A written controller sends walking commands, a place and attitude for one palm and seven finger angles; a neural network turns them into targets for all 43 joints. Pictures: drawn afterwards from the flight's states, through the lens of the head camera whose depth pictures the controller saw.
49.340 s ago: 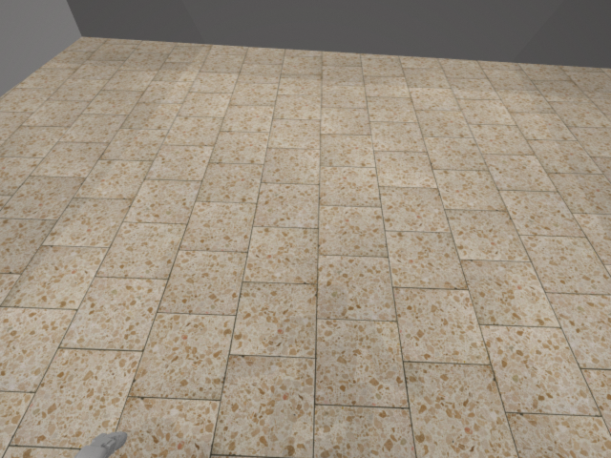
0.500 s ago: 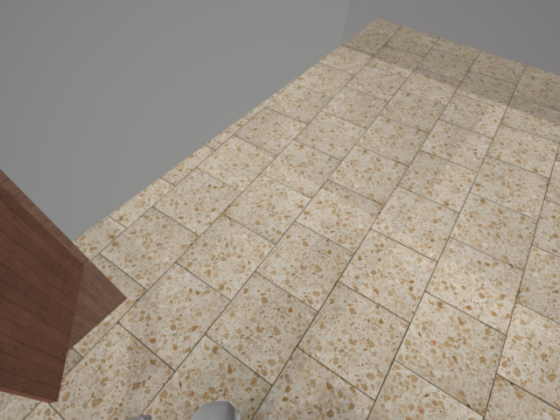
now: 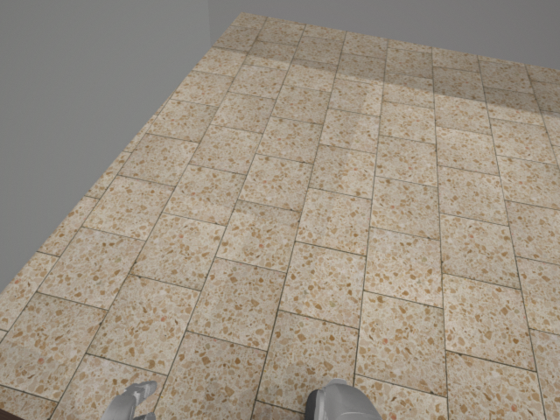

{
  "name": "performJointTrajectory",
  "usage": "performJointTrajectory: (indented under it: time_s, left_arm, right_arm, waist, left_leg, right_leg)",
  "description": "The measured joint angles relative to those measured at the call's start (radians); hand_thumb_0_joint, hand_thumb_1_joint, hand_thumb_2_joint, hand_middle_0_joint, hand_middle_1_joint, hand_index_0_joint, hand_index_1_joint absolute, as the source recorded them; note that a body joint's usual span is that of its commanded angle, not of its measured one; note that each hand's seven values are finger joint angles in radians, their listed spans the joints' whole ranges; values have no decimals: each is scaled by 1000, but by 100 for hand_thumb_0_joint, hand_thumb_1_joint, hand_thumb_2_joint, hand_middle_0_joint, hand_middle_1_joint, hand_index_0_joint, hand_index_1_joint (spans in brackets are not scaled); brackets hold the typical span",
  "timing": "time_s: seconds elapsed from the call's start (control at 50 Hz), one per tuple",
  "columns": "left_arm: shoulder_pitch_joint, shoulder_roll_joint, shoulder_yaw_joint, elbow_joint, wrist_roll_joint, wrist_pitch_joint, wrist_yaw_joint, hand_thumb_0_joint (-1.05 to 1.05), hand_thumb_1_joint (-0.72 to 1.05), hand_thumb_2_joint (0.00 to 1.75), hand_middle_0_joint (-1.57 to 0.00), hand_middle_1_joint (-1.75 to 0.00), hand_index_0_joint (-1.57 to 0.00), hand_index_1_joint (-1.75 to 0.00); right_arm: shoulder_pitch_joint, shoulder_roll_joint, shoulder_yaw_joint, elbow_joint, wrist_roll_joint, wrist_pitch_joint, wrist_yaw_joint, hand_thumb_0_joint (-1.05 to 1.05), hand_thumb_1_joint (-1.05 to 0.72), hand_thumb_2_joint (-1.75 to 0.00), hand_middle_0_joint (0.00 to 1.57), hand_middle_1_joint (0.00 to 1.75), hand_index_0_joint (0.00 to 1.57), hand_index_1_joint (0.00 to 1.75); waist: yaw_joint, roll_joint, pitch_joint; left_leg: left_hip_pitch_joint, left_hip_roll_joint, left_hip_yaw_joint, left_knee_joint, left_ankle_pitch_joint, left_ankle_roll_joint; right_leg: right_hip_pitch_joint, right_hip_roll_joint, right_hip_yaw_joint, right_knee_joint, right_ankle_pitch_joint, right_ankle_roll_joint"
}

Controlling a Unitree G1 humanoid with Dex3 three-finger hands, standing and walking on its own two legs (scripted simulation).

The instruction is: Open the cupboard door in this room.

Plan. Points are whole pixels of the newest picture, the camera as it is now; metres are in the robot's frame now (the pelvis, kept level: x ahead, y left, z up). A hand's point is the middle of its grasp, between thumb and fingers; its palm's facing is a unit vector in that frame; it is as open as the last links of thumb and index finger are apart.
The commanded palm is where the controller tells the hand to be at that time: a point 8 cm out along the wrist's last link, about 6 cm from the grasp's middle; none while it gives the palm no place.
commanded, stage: walk to a spot facing it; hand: left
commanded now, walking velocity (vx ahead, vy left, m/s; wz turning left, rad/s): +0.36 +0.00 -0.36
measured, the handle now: out of the picture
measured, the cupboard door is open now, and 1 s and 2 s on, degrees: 49 49 49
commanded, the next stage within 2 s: turn to face it in 0.84 s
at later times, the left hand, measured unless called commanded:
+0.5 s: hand (207, 358) +0.23 +0.13 -0.16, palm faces -0.03 -0.98 -0.19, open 7.3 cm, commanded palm none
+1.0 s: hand (257, 174) +0.65 +0.06 -0.15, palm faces -0.31 -0.92 -0.24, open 7.3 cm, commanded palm none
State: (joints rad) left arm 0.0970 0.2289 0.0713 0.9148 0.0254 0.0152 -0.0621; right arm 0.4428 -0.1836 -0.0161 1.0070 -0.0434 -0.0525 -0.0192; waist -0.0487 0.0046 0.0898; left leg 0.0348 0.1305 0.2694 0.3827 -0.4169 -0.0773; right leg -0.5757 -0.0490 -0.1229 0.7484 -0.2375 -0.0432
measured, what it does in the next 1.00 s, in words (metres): walks ahead, turning right: right foot, then left foot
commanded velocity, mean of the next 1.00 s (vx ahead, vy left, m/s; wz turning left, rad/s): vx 0.31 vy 0.00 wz -0.19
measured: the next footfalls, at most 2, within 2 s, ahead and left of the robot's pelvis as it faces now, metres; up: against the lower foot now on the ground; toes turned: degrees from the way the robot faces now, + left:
right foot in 0.06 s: +0.17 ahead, -0.10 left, +0.00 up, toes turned -9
left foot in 0.58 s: +0.46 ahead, +0.05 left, +0.00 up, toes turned -1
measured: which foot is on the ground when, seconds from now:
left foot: down 0.00-0.06, up 0.08-0.56, down 0.58-1.00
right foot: up 0.00-0.04, down 0.06-0.58, up 0.60-1.00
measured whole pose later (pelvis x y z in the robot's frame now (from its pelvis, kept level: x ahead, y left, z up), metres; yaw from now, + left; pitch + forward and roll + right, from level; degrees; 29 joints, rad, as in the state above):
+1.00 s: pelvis +0.49 -0.10 +0.00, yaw -19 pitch +0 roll +2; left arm 0.14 0.22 0.08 0.98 0.03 0.00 -0.03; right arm 0.41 -0.20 -0.04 1.09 -0.04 -0.04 -0.02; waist -0.04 0.00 0.06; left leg -0.01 0.09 0.29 0.42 -0.38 -0.05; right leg -0.52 -0.09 -0.11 0.68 -0.16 -0.03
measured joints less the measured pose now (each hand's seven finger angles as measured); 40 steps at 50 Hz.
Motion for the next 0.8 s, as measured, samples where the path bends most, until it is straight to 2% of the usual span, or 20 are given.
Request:
performJointTrajectory:
  time_s: [0.04, 0.06, 0.08, 0.12, 0.14, 0.18, 0.26, 0.36, 0.48, 0.52, 0.56, 0.58, 0.6, 0.64, 0.68, 0.7, 0.74, 0.8]
  left_arm:
    - [-24, 0, -5, -10, 0, -14, 1, 1, 91, 90, -20, -30, -20, -29]
    - [-29, 5, -6, -16, 1, -29, 3, 1, 91, 90, -20, -30, -20, -29]
    - [-32, 6, -4, -21, 1, -47, 10, 1, 91, 90, -20, -30, -20, -29]
    - [-27, 1, -6, -19, -11, -62, 29, 0, 91, 90, -20, -30, -20, -29]
    - [-18, -1, -9, -13, -15, -60, 37, 0, 91, 90, -20, -30, -20, -29]
    - [11, -7, -15, 5, -17, -55, 48, 0, 91, 90, -20, -30, -20, -29]
    - [83, -32, -19, 52, -13, -60, 58, 0, 92, 90, -20, -30, -20, -29]
    - [173, -42, -15, 106, -16, -82, 58, 0, 94, 90, -20, -30, -20, -29]
    - [276, -67, -30, 163, -15, -96, 65, 0, 92, 90, -20, -30, -20, -29]
    - [307, -73, -33, 182, -14, -96, 69, 0, 92, 90, -20, -30, -20, -29]
    - [339, -77, -34, 202, -14, -93, 71, 0, 92, 90, -20, -30, -20, -29]
    - [357, -82, -34, 212, -16, -91, 72, 0, 91, 90, -20, -30, -20, -29]
    - [367, -88, -33, 223, -19, -84, 71, 0, 91, 90, -20, -30, -20, -29]
    - [357, -88, -34, 237, -22, -69, 68, 1, 91, 90, -20, -30, -20, -29]
    - [331, -82, -28, 232, -14, -58, 65, 1, 91, 90, -20, -30, -20, -29]
    - [310, -77, -23, 222, -9, -52, 61, 1, 91, 90, -20, -30, -20, -29]
    - [264, -70, -15, 189, -2, -44, 55, 1, 91, 90, -20, -30, -20, -29]
    - [200, -65, -6, 138, 0, -36, 48, 1, 91, 90, -20, -30, -20, -29]
  right_arm:
    - [35, -7, -1, 27, 4, 11, 2, 1, -91, -90, 20, 30, 20, 30]
    - [52, -5, -1, 42, 9, 18, 5, 1, -91, -90, 20, 30, 20, 30]
    - [50, -5, -1, 57, 18, 30, 9, 1, -91, -90, 20, 30, 20, 30]
    - [9, -9, -7, 74, 30, 54, 14, 1, -91, -90, 20, 30, 20, 30]
    - [-16, -9, -12, 73, 31, 59, 15, 1, -91, -90, 20, 30, 20, 30]
    - [-69, -7, -19, 54, 26, 57, 15, 1, -91, -90, 20, 30, 20, 29]
    - [-161, 4, -24, -5, 15, 42, 19, 1, -91, -90, 20, 30, 20, 29]
    - [-240, 16, -26, -37, 13, 33, 29, 1, -91, -90, 20, 30, 19, 29]
    - [-322, 23, -22, -36, 19, 32, 40, 1, -91, -90, 20, 30, 19, 29]
    - [-348, 27, -20, -37, 20, 29, 43, 1, -91, -90, 20, 30, 20, 29]
    - [-367, 32, -15, -42, 18, 17, 40, 1, -91, -90, 20, 30, 20, 29]
    - [-371, 31, -11, -47, 15, 6, 39, 1, -91, -90, 20, 30, 20, 30]
    - [-374, 30, -11, -51, 9, -8, 35, 1, -91, -90, 20, 30, 20, 30]
    - [-362, 37, -7, -56, 6, -23, 26, 0, -91, -90, 20, 30, 20, 30]
    - [-321, 41, -5, -50, 7, -28, 20, 0, -91, -90, 20, 30, 20, 30]
    - [-297, 42, -6, -42, 7, -28, 15, 0, -91, -90, 20, 30, 20, 30]
    - [-248, 40, -20, -19, 15, -33, -2, 0, -93, -90, 20, 30, 20, 30]
    - [-184, 11, -27, 19, 16, -28, -7, -1, -95, -90, 20, 30, 20, 30]
  waist:
    - [-9, 9, 5]
    - [-6, 0, 4]
    - [4, -6, 8]
    - [3, -5, 23]
    - [-1, -4, 25]
    - [-4, -9, 17]
    - [0, -17, -16]
    - [35, -8, -51]
    - [85, -3, -55]
    - [99, -12, -49]
    - [103, -26, -42]
    - [103, -24, -43]
    - [96, -19, -43]
    - [88, -34, -32]
    - [82, -41, -39]
    - [80, -41, -41]
    - [79, -41, -41]
    - [76, -36, -44]
  left_leg:
    - [17, 25, 13, 77, -60, -17]
    - [-3, 38, 12, 180, -86, -15]
    - [-60, 43, -25, 355, -104, -5]
    - [-210, 21, -141, 708, -98, 24]
    - [-281, 12, -173, 813, -61, 33]
    - [-401, 9, -199, 878, 13, 39]
    - [-552, 20, -207, 737, 105, 34]
    - [-619, 16, -220, 553, 197, 24]
    - [-594, -20, -193, 375, 221, 36]
    - [-564, -41, -177, 312, 212, 50]
    - [-512, -72, -152, 231, 224, 71]
    - [-472, -80, -143, 186, 254, 90]
    - [-462, -77, -138, 197, 291, 110]
    - [-437, -80, -114, 257, 215, 129]
    - [-386, -84, -98, 239, 161, 129]
    - [-357, -86, -94, 212, 158, 120]
    - [-298, -91, -84, 148, 166, 113]
    - [-214, -93, -65, 58, 171, 110]
  right_leg:
    - [61, 26, -25, -74, 1, -29]
    - [100, 30, -27, -109, 33, -48]
    - [94, 35, -21, -72, 48, -59]
    - [118, 53, -14, -28, -16, -68]
    - [146, 62, -12, -46, -35, -68]
    - [207, 79, -3, -122, -28, -62]
    - [313, 104, 27, -276, 2, -72]
    - [431, 130, 60, -391, -10, -72]
    - [571, 136, 88, -443, -85, -55]
    - [612, 128, 98, -437, -125, -45]
    - [637, 113, 106, -390, -183, -33]
    - [624, 111, 112, -316, -220, -27]
    - [575, 110, 105, -178, -247, -19]
    - [432, 93, 115, 193, -255, -17]
    - [289, 68, 108, 436, -208, -12]
    - [226, 50, 102, 492, -170, -6]
    - [120, 13, 103, 510, -101, 6]
    - [12, -32, 106, 406, -20, 21]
